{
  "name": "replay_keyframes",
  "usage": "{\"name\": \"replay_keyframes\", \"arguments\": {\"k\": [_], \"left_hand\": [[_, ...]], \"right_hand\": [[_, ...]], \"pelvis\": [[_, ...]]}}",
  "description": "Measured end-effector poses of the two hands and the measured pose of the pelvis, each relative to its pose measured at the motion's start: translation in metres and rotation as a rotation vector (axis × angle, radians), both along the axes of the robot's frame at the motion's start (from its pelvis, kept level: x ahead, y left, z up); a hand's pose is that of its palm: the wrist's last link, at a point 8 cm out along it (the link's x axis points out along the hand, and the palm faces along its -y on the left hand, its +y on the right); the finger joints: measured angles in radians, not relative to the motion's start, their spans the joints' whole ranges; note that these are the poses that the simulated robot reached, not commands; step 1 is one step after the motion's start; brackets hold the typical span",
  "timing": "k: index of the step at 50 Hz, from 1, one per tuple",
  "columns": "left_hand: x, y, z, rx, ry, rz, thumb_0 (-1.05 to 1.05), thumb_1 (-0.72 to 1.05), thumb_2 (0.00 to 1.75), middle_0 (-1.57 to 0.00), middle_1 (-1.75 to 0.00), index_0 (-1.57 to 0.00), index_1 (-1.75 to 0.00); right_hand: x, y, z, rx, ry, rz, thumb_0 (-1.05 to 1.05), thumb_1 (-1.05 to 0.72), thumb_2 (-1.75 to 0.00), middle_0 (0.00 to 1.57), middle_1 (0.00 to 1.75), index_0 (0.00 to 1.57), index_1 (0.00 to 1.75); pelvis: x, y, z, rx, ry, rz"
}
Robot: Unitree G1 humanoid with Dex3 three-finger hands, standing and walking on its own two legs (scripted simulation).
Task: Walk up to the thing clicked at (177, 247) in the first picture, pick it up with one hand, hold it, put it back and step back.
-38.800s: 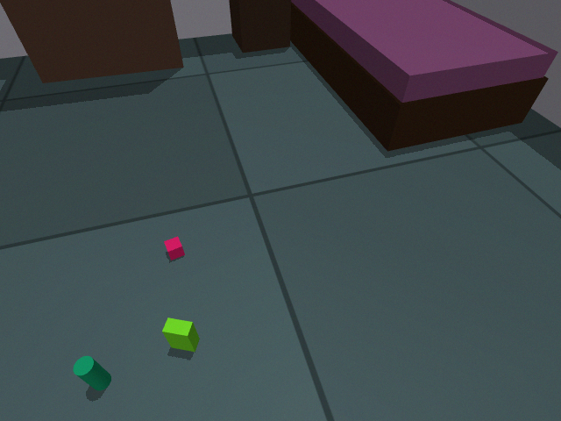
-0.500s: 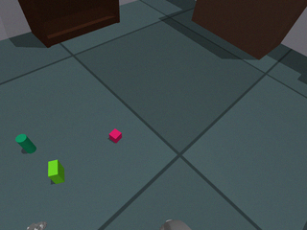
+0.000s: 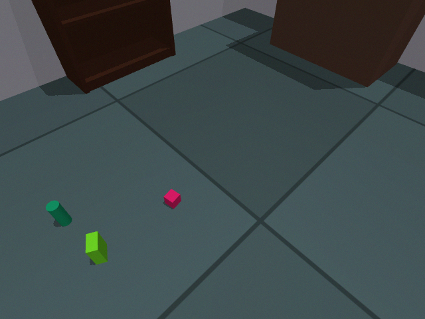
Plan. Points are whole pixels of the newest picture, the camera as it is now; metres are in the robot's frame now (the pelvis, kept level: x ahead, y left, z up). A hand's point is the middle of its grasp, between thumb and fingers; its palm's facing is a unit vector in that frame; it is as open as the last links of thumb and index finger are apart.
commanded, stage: walk up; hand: left
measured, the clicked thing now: (172, 198) +0.83 +0.25 -0.73
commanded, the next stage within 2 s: stand in 0.84 s
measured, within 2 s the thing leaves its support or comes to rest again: neither
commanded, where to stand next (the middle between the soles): +0.44 +0.03 m, yaw -2 degrees
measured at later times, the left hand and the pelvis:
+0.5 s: hand out of the picture +0.12 +0.25 -0.14, palm faces +0.07 -0.94 -0.34, open 7.4 cm; pelvis +0.03 -0.01 +0.01, yaw +3 degrees
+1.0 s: hand out of the picture +0.09 +0.26 -0.14, palm faces +0.05 -0.94 -0.35, open 7.4 cm; pelvis +0.02 -0.01 +0.02, yaw +3 degrees
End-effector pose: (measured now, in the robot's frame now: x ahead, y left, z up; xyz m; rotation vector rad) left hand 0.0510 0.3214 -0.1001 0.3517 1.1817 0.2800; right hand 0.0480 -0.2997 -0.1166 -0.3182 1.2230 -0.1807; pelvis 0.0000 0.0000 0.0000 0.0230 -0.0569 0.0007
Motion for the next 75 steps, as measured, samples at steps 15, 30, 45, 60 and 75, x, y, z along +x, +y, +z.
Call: {"name": "replay_keyframes", "arguments": {"k": [15, 30, 45, 60, 75], "left_hand": [[0.040, -0.035, 0.001, -0.023, -0.075, -0.027, 0.00, 0.91, 0.90, -0.20, -0.30, -0.20, -0.30], [0.061, -0.020, -0.005, -0.071, -0.066, 0.018, 0.00, 0.91, 0.90, -0.20, -0.30, -0.21, -0.30], [0.043, -0.016, 0.002, -0.062, -0.021, 0.040, 0.00, 0.91, 0.90, -0.20, -0.30, -0.20, -0.30], [0.015, -0.034, 0.000, -0.075, 0.062, 0.026, 0.00, 0.91, 0.90, -0.20, -0.30, -0.20, -0.30], [0.020, -0.038, 0.005, -0.059, 0.051, 0.003, 0.00, 0.91, 0.90, -0.20, -0.30, -0.20, -0.30]], "right_hand": [[0.039, -0.024, 0.002, -0.017, -0.045, -0.004, 0.01, -0.91, -0.89, 0.20, 0.30, 0.21, 0.30], [0.061, 0.005, 0.011, -0.010, -0.002, 0.041, 0.01, -0.91, -0.89, 0.20, 0.30, 0.21, 0.30], [0.098, 0.016, 0.019, 0.015, -0.083, 0.070, 0.01, -0.91, -0.89, 0.20, 0.30, 0.21, 0.30], [0.067, -0.003, 0.017, 0.011, -0.020, 0.039, 0.00, -0.91, -0.89, 0.20, 0.30, 0.21, 0.30], [0.033, -0.015, 0.011, 0.011, 0.047, 0.007, 0.01, -0.91, -0.89, 0.20, 0.30, 0.21, 0.30]], "pelvis": [[0.014, -0.021, 0.001, -0.033, -0.004, 0.027], [0.028, -0.005, 0.009, -0.031, 0.016, 0.047], [0.026, -0.003, 0.016, -0.027, 0.004, 0.052], [0.019, -0.013, 0.020, -0.024, 0.003, 0.046], [0.016, -0.020, 0.020, -0.023, 0.008, 0.041]]}}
